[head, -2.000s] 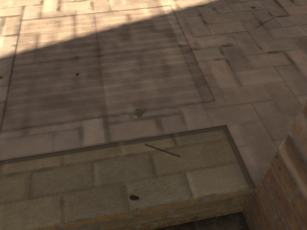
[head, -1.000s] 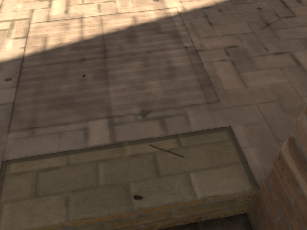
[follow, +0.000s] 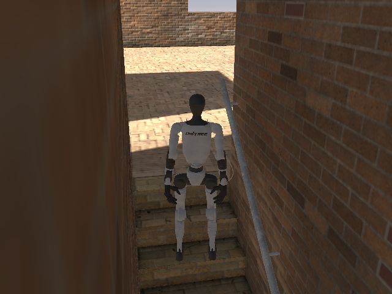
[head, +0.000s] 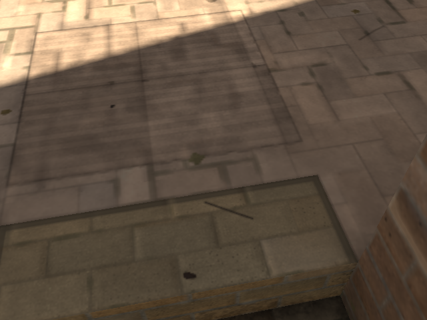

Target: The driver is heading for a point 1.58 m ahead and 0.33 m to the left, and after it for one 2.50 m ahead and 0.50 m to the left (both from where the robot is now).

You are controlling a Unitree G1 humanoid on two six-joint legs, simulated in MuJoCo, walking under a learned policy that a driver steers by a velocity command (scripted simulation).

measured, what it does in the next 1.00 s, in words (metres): stands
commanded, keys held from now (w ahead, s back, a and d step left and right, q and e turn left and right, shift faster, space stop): w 0.44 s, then no key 0.56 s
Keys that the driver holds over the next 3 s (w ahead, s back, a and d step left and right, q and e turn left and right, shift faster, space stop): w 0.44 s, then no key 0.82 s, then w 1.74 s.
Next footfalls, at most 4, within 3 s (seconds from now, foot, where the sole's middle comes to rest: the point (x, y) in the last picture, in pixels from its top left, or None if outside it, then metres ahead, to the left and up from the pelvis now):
none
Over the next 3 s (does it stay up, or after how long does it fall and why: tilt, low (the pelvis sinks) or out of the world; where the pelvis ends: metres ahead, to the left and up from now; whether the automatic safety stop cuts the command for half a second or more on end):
stays up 0.00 0.00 0.00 its command is cut before an obstacle after 1.3 s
